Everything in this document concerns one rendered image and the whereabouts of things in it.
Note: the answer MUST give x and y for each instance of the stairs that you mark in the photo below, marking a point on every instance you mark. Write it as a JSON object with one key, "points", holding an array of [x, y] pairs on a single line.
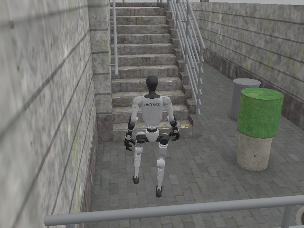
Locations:
{"points": [[144, 49]]}

